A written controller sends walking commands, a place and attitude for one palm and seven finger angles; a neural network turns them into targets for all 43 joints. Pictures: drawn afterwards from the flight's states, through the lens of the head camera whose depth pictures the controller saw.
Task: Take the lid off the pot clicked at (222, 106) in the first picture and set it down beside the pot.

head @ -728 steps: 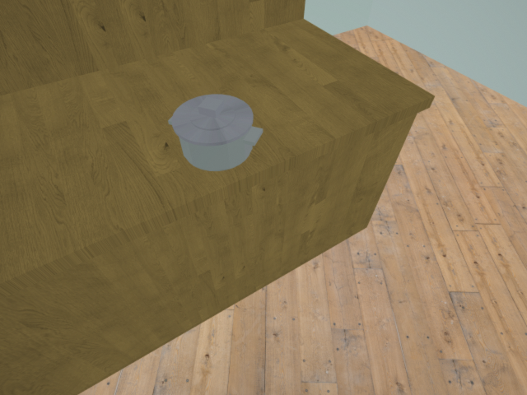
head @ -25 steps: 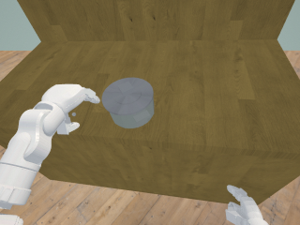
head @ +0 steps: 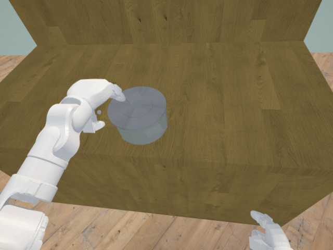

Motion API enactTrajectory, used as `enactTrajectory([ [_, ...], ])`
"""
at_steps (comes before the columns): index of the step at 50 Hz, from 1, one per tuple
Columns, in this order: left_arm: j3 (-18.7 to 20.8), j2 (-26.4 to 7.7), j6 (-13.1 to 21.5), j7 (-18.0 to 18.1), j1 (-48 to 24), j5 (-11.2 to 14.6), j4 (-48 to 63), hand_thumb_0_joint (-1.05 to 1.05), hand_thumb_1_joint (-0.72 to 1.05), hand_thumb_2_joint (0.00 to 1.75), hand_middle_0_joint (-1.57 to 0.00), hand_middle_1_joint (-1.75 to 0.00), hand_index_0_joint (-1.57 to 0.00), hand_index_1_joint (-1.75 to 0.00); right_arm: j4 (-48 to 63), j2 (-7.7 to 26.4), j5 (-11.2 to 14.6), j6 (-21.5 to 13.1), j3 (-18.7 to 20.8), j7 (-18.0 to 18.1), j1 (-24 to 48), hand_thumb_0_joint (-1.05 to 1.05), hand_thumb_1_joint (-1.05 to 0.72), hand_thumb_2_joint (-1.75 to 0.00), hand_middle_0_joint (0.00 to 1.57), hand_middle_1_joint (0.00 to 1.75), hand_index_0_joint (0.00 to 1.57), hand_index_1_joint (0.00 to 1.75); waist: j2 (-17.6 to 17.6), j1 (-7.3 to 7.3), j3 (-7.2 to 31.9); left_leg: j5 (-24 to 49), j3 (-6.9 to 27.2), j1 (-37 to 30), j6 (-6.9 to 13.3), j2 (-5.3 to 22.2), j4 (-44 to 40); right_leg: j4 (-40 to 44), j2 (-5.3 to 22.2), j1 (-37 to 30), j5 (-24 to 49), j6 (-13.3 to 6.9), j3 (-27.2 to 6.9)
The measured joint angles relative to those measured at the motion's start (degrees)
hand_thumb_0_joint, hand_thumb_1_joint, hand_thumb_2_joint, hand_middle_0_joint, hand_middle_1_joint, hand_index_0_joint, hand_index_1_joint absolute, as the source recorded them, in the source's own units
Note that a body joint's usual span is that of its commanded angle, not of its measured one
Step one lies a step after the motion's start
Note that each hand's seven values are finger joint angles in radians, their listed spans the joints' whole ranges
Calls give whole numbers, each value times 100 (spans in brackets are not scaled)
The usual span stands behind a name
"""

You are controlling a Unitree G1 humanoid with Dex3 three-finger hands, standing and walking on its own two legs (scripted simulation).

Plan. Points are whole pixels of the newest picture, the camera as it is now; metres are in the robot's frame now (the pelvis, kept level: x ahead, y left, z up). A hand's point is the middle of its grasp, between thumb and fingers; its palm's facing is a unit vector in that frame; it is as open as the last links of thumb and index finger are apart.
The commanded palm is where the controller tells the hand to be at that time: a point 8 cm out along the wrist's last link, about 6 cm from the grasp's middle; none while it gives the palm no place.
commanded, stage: move the open hand above the knob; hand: left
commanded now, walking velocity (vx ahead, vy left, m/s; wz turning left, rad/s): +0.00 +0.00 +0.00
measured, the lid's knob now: (135, 99) +0.51 +0.12 +0.07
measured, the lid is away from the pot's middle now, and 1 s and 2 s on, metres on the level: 0.00 0.00 0.00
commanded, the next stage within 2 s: lower the open fingers around the knob in 1.28 s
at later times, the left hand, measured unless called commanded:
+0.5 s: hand (126, 90) +0.47 +0.12 +0.14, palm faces -0.27 +0.00 -0.96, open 10.0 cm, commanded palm +0.46 +0.13 +0.20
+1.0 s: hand (129, 86) +0.49 +0.12 +0.13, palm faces -0.28 -0.02 -0.96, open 10.0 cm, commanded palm +0.47 +0.13 +0.20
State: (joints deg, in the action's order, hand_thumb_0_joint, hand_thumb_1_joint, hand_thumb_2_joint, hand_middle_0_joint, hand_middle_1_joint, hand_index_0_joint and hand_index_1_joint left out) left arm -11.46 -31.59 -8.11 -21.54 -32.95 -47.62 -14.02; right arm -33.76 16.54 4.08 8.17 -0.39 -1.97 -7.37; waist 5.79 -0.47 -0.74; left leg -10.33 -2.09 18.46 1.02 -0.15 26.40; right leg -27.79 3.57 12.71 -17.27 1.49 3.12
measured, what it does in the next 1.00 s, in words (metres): stands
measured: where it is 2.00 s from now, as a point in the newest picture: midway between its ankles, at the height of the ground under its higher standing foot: outside the picture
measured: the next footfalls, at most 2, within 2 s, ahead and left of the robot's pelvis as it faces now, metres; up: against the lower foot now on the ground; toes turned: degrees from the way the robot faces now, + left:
none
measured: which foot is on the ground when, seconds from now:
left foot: down 0.00-1.00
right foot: down 0.00-1.00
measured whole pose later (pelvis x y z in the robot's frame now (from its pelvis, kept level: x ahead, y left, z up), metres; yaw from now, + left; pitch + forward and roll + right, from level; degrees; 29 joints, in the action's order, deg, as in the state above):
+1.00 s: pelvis +0.02 +0.00 +0.00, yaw -2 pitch +7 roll +1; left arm -14.4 -25.2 -10.3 -19.4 -53.2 -50.9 -40.2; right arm -37.2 16.5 4.1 8.3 0.8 -0.8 -12.3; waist 4.5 -4.0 1.7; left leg -12.0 -3.6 21.4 0.7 0.6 26.8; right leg -28.3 3.0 16.5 -18.4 1.2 1.4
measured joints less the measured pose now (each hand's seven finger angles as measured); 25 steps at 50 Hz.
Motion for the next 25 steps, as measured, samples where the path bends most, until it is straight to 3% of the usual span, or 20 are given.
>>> enactTrajectory([
  [11, -374, 352, -189, 81, -904, -127, -1010, 0, -27, 140, -84, -8, -84, -8, -135, -27, 37, 33, -4, 28, -105, 1, -90, -90, 20, 30, 20, 30, -41, -99, 100, -43, -9, 143, -5, -8, 70, -118, 13, 167, -67, -6, -15],
  [25, -387, 569, -215, 147, -1803, -266, -2249, 0, -27, 140, -84, -8, -84, -8, -314, 22, 8, 20, 79, 112, -461, 1, -90, -90, 20, 30, 20, 30, -83, -334, 174, -88, -91, 239, -31, 48, 53, -135, -38, 324, -97, -37, -106],
])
